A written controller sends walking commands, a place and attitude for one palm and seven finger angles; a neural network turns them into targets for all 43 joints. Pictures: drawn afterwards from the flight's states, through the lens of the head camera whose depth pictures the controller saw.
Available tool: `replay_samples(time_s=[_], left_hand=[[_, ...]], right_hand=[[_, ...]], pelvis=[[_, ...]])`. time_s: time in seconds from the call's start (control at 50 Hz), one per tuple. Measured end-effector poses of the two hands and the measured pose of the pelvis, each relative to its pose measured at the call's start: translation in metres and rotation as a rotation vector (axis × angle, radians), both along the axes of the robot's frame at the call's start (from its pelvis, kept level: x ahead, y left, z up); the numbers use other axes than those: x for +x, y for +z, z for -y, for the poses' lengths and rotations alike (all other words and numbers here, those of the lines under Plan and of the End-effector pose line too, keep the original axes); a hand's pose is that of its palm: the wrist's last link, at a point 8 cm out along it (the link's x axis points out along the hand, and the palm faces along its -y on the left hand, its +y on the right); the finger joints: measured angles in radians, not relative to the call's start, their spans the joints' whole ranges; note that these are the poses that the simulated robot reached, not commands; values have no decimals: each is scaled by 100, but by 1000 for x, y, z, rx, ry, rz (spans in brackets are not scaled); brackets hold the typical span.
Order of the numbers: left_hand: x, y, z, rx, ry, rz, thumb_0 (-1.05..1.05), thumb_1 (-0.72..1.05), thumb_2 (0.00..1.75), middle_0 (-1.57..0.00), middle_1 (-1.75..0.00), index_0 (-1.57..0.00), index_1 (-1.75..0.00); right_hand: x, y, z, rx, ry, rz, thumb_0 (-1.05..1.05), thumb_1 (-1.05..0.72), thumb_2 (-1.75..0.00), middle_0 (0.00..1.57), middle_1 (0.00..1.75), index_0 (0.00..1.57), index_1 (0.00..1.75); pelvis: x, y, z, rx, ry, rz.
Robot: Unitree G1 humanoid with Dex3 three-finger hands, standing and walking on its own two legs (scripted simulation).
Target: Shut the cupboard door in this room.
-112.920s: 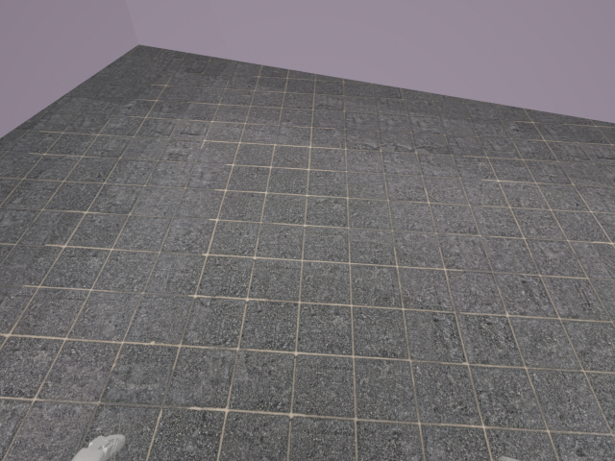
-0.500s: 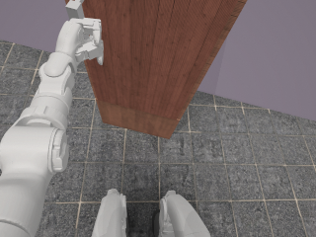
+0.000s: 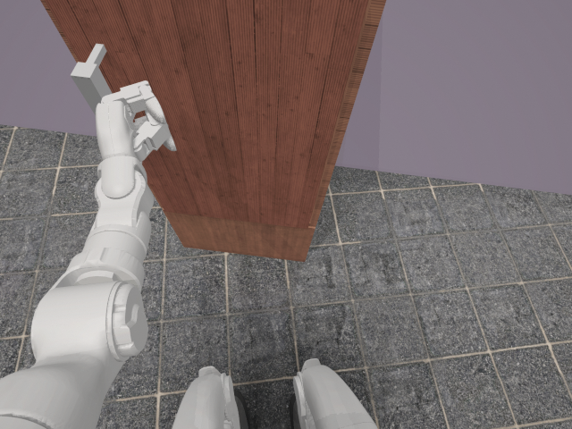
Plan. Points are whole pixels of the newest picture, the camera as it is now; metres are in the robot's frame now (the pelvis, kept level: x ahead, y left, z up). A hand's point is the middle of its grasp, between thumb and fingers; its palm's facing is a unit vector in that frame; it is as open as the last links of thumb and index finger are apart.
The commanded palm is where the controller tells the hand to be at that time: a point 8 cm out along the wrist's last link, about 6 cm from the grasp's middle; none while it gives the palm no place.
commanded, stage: pull the fist back off the door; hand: left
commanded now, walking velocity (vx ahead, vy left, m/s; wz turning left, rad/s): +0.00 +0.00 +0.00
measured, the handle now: (111, 97) +0.58 +0.18 +0.07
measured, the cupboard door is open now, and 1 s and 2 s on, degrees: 0 0 0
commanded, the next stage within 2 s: draw the hand back to the body in 0.38 s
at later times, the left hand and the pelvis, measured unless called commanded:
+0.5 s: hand (166, 178) +0.44 +0.10 +0.07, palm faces +0.07 -1.00 -0.02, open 3.1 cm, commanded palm +0.41 +0.15 +0.07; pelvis +0.03 -0.02 +0.02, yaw +4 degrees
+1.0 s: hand (81, 232) +0.33 +0.16 +0.15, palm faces +0.05 -1.00 -0.02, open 3.1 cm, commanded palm +0.30 +0.21 +0.16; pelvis +0.02 -0.01 +0.07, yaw +3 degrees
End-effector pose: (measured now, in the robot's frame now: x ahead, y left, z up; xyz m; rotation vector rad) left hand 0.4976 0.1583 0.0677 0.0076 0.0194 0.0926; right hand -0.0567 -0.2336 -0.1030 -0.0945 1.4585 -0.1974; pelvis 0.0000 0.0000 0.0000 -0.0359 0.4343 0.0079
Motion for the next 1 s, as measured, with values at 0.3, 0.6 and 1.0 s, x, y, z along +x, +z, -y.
replay_samples(time_s=[0.3,0.6,1.0], left_hand=[[-72,0,-2,-2,-38,50,1,90,90,-130,-150,-130,-150],[-93,15,-3,36,-16,90,1,90,90,-130,-150,-130,-150],[-188,80,-50,20,-39,87,1,90,90,-128,-148,-129,-149]], right_hand=[[169,23,43,-68,157,293,0,-91,-90,20,30,20,30],[218,18,22,-5,202,437,0,-91,-90,20,30,20,30],[208,78,22,-61,159,556,1,-91,-90,20,30,20,30]], pelvis=[[35,24,13,15,44,83],[24,21,23,34,50,123],[21,66,9,31,46,315]])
